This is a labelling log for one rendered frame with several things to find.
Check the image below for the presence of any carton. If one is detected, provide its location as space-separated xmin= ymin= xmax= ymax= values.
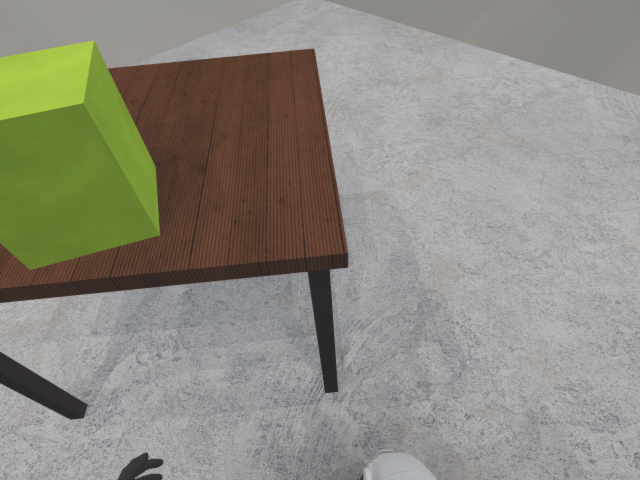
xmin=0 ymin=41 xmax=160 ymax=270

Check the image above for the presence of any robot right shin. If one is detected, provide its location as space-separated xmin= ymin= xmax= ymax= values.
xmin=371 ymin=450 xmax=394 ymax=463

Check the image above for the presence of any right robot thigh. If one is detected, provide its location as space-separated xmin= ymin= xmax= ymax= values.
xmin=363 ymin=453 xmax=437 ymax=480

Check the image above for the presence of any table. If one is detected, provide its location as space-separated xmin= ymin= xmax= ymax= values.
xmin=0 ymin=49 xmax=348 ymax=420

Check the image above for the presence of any robot left hand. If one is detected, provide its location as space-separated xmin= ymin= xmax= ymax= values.
xmin=117 ymin=452 xmax=163 ymax=480

